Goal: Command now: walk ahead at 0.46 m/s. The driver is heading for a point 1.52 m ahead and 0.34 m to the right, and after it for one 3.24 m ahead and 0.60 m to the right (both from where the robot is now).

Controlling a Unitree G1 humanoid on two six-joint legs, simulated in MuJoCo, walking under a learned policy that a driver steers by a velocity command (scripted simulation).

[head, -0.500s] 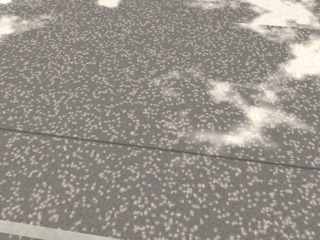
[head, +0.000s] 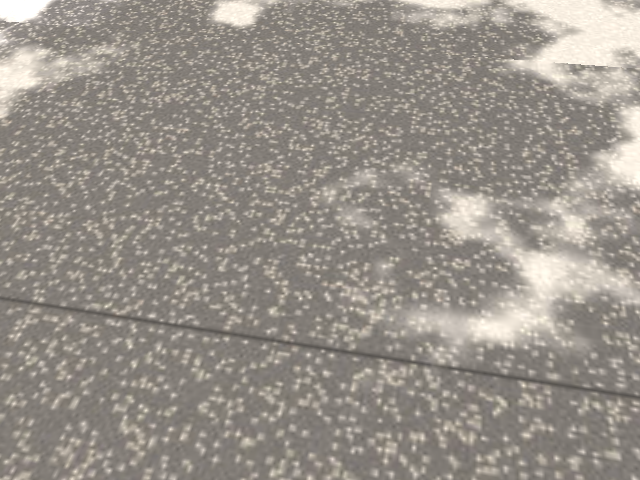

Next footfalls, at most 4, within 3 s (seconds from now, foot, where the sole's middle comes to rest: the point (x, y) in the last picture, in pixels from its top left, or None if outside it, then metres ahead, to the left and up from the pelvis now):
0.18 left None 0.31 0.11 -0.78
0.72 right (430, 449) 0.58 -0.14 -0.78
1.28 left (324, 319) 0.90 0.10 -0.78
1.86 right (443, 252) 1.13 -0.21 -0.78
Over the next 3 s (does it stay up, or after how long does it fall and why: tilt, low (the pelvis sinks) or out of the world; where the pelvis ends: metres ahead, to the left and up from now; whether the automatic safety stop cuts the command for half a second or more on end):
stays up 1.44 -0.33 0.01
